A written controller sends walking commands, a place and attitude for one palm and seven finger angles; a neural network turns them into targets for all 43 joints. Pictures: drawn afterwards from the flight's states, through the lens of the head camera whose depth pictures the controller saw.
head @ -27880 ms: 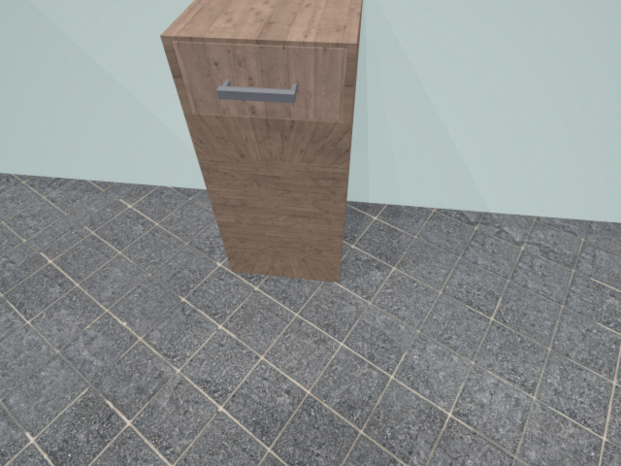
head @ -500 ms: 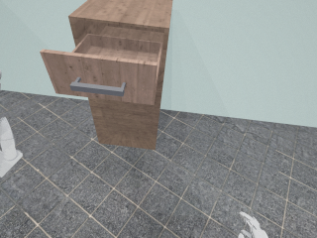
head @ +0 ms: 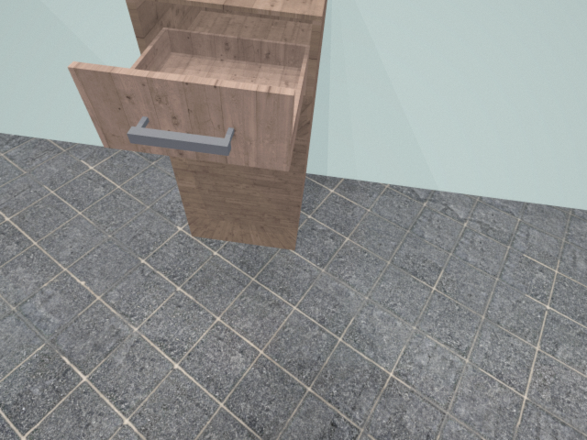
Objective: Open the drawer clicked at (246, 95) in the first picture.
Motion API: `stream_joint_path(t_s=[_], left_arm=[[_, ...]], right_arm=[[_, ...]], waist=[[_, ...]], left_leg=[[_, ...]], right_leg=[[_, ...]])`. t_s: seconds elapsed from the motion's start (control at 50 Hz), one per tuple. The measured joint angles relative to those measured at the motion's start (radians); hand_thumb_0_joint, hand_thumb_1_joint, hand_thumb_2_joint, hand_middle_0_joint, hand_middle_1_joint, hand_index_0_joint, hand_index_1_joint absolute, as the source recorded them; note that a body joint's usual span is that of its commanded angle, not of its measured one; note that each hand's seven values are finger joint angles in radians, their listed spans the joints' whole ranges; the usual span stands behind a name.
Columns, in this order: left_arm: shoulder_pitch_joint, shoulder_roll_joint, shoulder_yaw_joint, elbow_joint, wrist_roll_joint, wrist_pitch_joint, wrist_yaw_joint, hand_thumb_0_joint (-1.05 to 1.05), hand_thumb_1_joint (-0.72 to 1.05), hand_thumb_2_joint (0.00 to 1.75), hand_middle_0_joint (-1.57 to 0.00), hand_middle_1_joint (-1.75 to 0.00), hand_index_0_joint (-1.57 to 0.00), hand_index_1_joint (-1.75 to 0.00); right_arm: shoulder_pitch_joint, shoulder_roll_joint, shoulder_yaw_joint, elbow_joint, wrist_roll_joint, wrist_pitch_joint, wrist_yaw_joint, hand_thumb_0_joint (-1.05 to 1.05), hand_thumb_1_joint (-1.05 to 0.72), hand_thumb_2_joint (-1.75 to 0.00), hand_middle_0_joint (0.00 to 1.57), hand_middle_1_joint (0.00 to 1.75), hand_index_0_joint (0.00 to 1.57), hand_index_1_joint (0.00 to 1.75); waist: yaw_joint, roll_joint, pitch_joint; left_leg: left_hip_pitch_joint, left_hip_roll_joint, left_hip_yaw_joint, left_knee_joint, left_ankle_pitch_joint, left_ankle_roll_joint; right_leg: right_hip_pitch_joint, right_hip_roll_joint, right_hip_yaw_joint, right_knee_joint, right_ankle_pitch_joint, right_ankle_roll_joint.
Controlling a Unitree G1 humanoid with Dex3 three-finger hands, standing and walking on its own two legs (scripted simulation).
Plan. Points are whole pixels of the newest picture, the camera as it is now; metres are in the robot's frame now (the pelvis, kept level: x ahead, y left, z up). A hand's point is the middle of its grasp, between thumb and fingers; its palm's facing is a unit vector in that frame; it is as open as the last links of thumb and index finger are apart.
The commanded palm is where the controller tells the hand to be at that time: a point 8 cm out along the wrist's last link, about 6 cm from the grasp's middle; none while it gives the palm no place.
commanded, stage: let the arm hang, fingers relaxed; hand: left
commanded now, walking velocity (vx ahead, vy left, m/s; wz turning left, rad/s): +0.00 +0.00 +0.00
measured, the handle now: (183, 134) +0.60 +0.23 +0.05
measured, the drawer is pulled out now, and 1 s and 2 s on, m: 0.29 0.29 0.29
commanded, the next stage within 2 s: look to check the result in 0.72 s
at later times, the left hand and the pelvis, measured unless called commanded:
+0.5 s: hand out of the picture +0.05 +0.23 -0.15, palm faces -0.05 -0.95 -0.31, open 7.4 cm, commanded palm none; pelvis +0.00 +0.01 +0.01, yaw -2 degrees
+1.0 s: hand out of the picture +0.10 +0.25 -0.15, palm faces -0.07 -0.94 -0.34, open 7.4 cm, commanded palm none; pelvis +0.02 +0.01 +0.01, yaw -2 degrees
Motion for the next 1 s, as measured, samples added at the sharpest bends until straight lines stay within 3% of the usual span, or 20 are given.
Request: stream_joint_path(t_s=[0.16,0.34,0.66,1.0], left_arm=[[0.016,0.050,0.001,0.185,-0.002,-0.008,-0.003,-0.01,0.94,0.90,-0.20,-0.30,-0.21,-0.30],[-0.043,0.057,0.000,0.240,-0.002,-0.021,0.001,0.01,0.91,0.90,-0.20,-0.30,-0.20,-0.30],[-0.151,0.045,-0.004,0.223,0.002,-0.045,-0.005,0.00,0.90,0.90,-0.20,-0.30,-0.20,-0.30],[-0.173,0.099,0.001,0.249,0.000,-0.047,-0.006,0.01,0.90,0.90,-0.20,-0.30,-0.21,-0.30]], right_arm=[[0.017,-0.010,-0.013,0.091,0.009,-0.001,-0.013,0.01,-0.91,-0.90,0.20,0.30,0.20,0.30],[-0.034,-0.006,-0.013,0.127,0.008,-0.009,-0.008,0.01,-0.91,-0.90,0.20,0.30,0.20,0.30],[-0.090,-0.034,-0.020,0.145,0.006,-0.025,-0.004,0.01,-0.91,-0.90,0.20,0.30,0.20,0.30],[-0.141,-0.086,-0.019,0.149,0.009,-0.028,-0.004,0.01,-0.91,-0.90,0.20,0.30,0.20,0.30]], waist=[[0.003,0.048,0.007],[0.000,0.085,-0.018],[-0.013,0.059,-0.027],[-0.010,0.054,-0.013]], left_leg=[[0.046,0.004,0.009,-0.075,0.039,0.003],[0.080,-0.006,0.026,-0.117,0.060,0.011],[0.108,-0.013,0.039,-0.162,0.071,0.012],[0.139,-0.011,0.041,-0.200,0.071,0.007]], right_leg=[[0.051,0.010,0.009,-0.097,0.057,0.002],[0.070,0.001,0.024,-0.118,0.072,0.010],[0.085,-0.004,0.037,-0.142,0.076,0.015],[0.121,0.002,0.040,-0.193,0.084,0.014]])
